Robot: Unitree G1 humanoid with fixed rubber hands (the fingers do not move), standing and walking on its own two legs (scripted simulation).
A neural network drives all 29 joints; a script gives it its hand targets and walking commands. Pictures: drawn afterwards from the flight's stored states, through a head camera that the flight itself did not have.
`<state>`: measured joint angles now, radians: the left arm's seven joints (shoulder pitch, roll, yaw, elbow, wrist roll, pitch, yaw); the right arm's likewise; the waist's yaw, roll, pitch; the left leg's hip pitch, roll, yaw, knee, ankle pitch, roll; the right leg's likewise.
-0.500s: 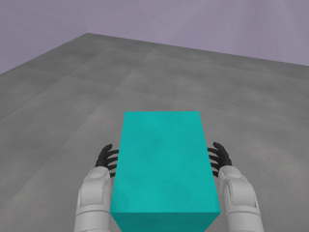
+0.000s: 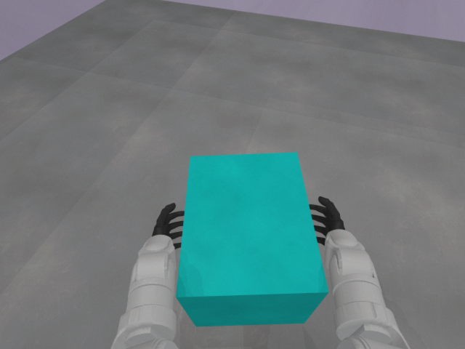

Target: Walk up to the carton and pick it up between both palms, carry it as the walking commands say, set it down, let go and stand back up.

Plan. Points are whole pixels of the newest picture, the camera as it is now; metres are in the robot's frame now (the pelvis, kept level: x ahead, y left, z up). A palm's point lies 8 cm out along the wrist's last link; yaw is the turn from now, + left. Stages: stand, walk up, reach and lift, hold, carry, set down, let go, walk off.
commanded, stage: set down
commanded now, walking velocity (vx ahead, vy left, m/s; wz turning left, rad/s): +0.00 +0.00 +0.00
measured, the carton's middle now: (246, 239) +0.35 +0.02 -0.08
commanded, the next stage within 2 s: none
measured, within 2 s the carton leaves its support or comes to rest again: neither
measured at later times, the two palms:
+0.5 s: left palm (174, 244) +0.34 +0.18 -0.10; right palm (319, 240) +0.37 -0.14 -0.08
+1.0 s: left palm (181, 249) +0.37 +0.18 -0.19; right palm (309, 246) +0.39 -0.14 -0.17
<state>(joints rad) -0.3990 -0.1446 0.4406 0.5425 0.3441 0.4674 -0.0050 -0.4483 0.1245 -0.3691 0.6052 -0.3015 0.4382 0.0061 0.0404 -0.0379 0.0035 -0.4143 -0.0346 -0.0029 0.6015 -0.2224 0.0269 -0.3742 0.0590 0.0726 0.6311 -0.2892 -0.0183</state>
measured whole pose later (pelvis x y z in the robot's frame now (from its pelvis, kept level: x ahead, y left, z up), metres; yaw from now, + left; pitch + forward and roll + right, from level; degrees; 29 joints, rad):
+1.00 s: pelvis -0.03 +0.00 -0.13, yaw +0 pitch +34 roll -1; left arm -0.71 -0.06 0.44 0.61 0.23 0.33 0.04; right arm -0.76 0.04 -0.41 0.67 -0.18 0.29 -0.03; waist 0.01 -0.05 -0.18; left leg -1.47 -0.06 -0.02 1.26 -0.39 0.02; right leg -1.42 0.10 0.06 1.29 -0.46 0.01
